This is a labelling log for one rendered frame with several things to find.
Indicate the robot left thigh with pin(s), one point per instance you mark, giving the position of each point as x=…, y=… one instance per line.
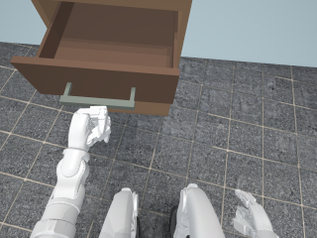
x=118, y=221

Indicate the robot right foot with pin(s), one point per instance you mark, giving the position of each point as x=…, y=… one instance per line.
x=173, y=221

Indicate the left robot forearm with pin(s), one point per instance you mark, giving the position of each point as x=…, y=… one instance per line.
x=59, y=218

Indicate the cabinet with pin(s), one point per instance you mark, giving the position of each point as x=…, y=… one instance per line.
x=46, y=9

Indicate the robot right hand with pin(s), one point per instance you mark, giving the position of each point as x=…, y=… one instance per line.
x=251, y=221

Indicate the drawer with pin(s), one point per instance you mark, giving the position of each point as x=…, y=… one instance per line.
x=104, y=51

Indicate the handle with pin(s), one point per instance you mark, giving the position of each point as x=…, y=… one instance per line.
x=81, y=101

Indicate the robot left hand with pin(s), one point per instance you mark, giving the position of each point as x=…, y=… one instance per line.
x=86, y=120

